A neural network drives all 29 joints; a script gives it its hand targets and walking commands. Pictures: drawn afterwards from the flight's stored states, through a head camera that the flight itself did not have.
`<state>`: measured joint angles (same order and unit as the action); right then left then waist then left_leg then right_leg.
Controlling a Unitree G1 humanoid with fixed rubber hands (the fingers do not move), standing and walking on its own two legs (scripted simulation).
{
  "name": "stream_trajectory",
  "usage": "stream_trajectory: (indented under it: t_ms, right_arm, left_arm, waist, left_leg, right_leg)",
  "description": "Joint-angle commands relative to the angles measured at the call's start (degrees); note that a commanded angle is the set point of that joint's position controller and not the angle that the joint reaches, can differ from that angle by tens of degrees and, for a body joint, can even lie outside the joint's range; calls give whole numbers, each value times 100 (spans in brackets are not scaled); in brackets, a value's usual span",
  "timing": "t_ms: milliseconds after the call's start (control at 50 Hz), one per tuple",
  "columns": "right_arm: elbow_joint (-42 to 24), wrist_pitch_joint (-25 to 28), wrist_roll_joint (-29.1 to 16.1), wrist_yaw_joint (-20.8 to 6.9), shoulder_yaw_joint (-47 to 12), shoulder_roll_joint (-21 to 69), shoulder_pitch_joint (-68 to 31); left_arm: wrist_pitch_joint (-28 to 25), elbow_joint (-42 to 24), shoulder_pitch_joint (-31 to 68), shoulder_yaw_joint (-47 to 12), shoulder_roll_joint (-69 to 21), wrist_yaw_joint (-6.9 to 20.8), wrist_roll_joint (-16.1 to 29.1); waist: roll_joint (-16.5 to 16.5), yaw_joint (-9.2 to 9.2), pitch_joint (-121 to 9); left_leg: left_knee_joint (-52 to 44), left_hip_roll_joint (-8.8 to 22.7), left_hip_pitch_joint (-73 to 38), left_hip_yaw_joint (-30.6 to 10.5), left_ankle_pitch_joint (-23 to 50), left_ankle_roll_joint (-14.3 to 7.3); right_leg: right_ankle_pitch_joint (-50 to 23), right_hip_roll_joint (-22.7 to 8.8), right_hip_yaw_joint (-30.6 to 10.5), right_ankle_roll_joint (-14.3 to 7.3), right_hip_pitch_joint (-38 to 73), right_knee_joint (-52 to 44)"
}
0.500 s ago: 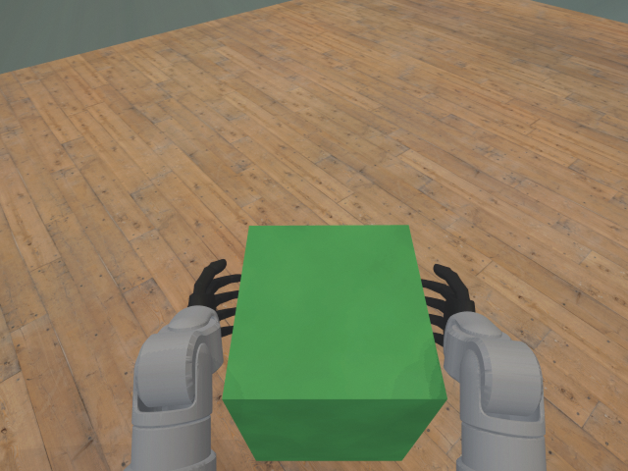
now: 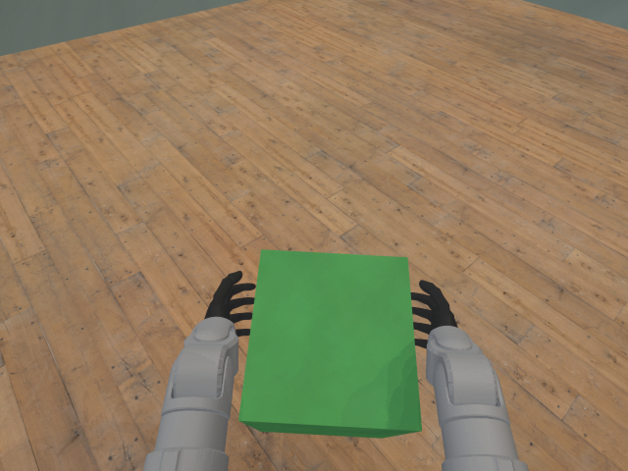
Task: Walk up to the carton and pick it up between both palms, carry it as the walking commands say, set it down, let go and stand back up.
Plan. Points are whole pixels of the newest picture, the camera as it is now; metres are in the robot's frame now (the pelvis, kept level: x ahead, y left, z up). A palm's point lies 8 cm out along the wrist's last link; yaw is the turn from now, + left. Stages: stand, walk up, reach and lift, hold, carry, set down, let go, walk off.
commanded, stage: hold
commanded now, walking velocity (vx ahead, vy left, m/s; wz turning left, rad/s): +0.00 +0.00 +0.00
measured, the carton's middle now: (327, 352) +0.30 +0.01 -0.07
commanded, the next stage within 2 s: set down in 0.38 s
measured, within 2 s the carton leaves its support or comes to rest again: neither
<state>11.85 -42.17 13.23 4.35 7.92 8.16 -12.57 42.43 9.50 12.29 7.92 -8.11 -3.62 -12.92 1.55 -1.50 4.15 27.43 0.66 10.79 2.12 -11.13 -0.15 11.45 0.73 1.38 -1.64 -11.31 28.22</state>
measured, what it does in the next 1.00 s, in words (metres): stands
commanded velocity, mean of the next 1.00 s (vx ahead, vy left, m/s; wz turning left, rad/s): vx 0.00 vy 0.00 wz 0.00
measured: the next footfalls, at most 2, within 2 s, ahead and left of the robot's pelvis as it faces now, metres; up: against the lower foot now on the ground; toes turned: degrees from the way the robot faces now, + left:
none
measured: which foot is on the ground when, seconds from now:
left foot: down 0.00-1.00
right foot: down 0.00-1.00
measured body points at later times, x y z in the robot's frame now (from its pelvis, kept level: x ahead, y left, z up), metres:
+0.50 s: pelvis +0.01 +0.00 +0.00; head -0.05 +0.00 +0.45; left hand +0.31 +0.17 +0.05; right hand +0.33 -0.12 +0.04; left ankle +0.05 +0.12 -0.74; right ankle +0.05 -0.10 -0.74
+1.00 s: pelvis +0.02 +0.00 -0.01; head +0.06 +0.00 +0.44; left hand +0.33 +0.17 -0.03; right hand +0.35 -0.11 -0.04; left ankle +0.05 +0.12 -0.74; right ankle +0.05 -0.10 -0.74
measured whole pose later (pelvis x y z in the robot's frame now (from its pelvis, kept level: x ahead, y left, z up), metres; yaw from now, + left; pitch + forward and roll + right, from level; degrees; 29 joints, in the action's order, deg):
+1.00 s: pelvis +0.02 +0.00 -0.01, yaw -1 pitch +5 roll +0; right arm 31.9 -24.1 20.0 2.5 19.5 10.9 -22.2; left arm 24.2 28.6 21.7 21.8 -10.7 0.4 -20.9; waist 0.7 -4.7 -0.2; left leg 33.3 -2.0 24.3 -2.2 -14.0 -0.4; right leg 14.0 2.4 -2.6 -1.4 -25.1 34.2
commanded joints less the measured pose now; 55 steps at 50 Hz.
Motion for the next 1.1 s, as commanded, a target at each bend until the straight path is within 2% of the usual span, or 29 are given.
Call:
stream_trajectory:
  t_ms: [0,40,80,160,240,360,380,400,440,500,540,780,920,1080]
  right_arm:
    - [-858,589,-1661,-1429,-3098,5133,-3533]
    - [-285,489,-1514,-1529,-2836,5097,-3626]
    - [191,452,-1383,-1646,-2605,5205,-3848]
    - [842,476,-1232,-1841,-2254,5376,-4398]
    - [1141,506,-1141,-1896,-2000,5345,-4604]
    - [1066,531,-1122,-1908,-1931,5351,-4600]
    - [1263,500,-1025,-1969,-2268,5858,-4530]
    - [1261,531,-962,-1961,-2081,5805,-4410]
    - [1333,637,-812,-1916,-1803,5683,-4476]
    - [1409,829,-601,-1794,-1494,5725,-4385]
    - [1485,940,-502,-1744,-1361,5746,-4268]
    - [1709,1597,-442,-1628,-1431,5678,-3747]
    - [1847,2145,-290,-1531,-1386,5558,-3678]
    - [2058,2662,-146,-1453,-1402,5443,-3885]
  left_arm:
    - [-543,-807,3559,-3042,-5024,1444,1580]
    - [-394,23,3376,-2594,-5139,1497,1295]
    - [-352,687,3572,-2293,-5377,1612,1153]
    - [-336,1549,4076,-1934,-5786,1819,1042]
    - [-338,1867,4290,-1733,-5819,1898,1004]
    - [-375,1687,4306,-1707,-5728,1908,996]
    - [-359,1549,3747,-1170,-5689,1812,451]
    - [-360,1575,3795,-1241,-5608,1823,482]
    - [-418,1783,3849,-1154,-5681,1877,475]
    - [-545,1822,4072,-1229,-5669,2002,516]
    - [-646,1796,4120,-1280,-5617,2036,524]
    - [-1382,1928,3353,-1230,-5493,1815,276]
    - [-1936,2134,3219,-1174,-5451,1734,169]
    - [-2495,2318,3476,-1167,-5318,1698,74]
  waist:
    - [-340,-37,-2725]
    - [-331,-114,-1885]
    - [-253,-88,-1462]
    - [-313,-62,-1366]
    - [-244,16,-1316]
    - [-144,80,-1460]
    - [-248,-839,-1481]
    - [-235,-640,-1385]
    - [-190,-413,-1272]
    - [-159,-137,-1412]
    - [-137,-55,-1506]
    - [-214,-392,-2267]
    - [-114,-356,-2753]
    - [-1,-331,-3290]
  left_leg:
    - [-68,-503,-976,-731,815,-42]
    - [-216,-495,-590,-780,145,-64]
    - [-376,-446,-353,-837,-329,-102]
    - [-623,-314,-474,-939,-408,-69]
    - [-800,-240,-566,-939,-256,-55]
    - [-857,-254,-676,-878,5,-50]
    - [-874,-342,-544,-693,-193,-245]
    - [-889,-288,-375,-698,-229,-248]
    - [-844,-282,-370,-706,-345,-287]
    - [-694,-344,-561,-689,-288,-254]
    - [-608,-369,-602,-690,-137,-235]
    - [-77,-420,-65,-743,1089,-192]
    - [351,-503,381,-764,1385,-157]
    - [881,-595,1211,-726,1204,-131]
  right_leg:
    - [-731,328,-744,-8,737,-372]
    - [-106,281,-729,-61,604,-508]
    - [230,256,-707,-55,677,-579]
    - [101,206,-722,0,855,-657]
    - [-225,179,-672,58,1063,-738]
    - [-516,120,-651,122,1199,-819]
    - [416,203,-764,-111,1059,-913]
    - [391,190,-804,-112,1114,-914]
    - [567,187,-811,-98,925,-876]
    - [671,123,-850,-113,652,-909]
    - [543,115,-842,-116,549,-870]
    - [-832,268,-827,-69,102,-114]
    - [-1093,332,-821,-61,-467,259]
    - [-922,407,-811,-30,-1176,750]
